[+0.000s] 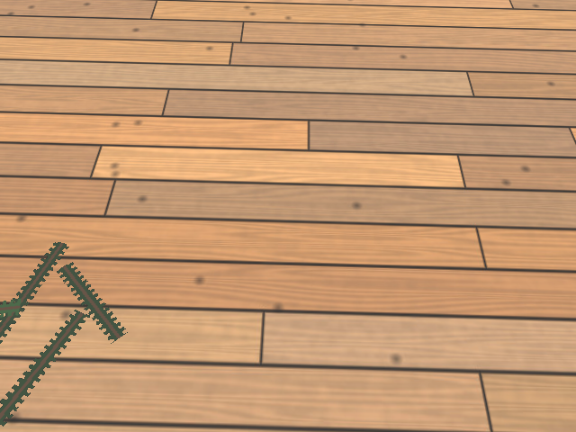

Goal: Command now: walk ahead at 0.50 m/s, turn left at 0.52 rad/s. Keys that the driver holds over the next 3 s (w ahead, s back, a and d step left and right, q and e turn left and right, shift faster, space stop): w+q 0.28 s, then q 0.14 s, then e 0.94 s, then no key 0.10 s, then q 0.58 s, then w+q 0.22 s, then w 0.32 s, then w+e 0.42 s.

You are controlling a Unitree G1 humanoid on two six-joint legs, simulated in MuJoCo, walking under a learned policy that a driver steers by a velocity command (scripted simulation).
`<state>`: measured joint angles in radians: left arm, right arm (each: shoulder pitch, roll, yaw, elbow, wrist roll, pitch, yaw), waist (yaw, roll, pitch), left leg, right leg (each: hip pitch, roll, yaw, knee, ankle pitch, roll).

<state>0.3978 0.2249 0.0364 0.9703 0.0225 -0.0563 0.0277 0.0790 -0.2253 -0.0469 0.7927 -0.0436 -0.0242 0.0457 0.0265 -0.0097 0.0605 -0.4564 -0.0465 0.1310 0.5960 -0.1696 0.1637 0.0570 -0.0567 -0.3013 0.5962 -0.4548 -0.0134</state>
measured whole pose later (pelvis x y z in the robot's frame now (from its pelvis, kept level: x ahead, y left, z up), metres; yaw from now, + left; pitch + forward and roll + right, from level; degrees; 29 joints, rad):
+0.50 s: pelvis +0.27 +0.00 +0.01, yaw +17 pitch +1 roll +1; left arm 0.05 0.25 0.01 0.73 0.03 -0.07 0.00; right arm 0.41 -0.29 -0.08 0.88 0.00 -0.03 -0.02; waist -0.08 -0.03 0.06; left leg -0.04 -0.16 -0.18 0.56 -0.45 0.09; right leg -0.46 0.01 0.01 0.50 0.00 -0.03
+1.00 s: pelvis +0.31 +0.02 +0.02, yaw +5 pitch +0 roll +0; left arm 0.23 0.28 0.08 0.83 0.01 0.06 0.00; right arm 0.21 -0.26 -0.02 0.82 -0.03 0.02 -0.06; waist 0.02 -0.03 0.03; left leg -0.24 -0.05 -0.03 0.47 -0.23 0.05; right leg -0.44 0.14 0.14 0.64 -0.32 -0.01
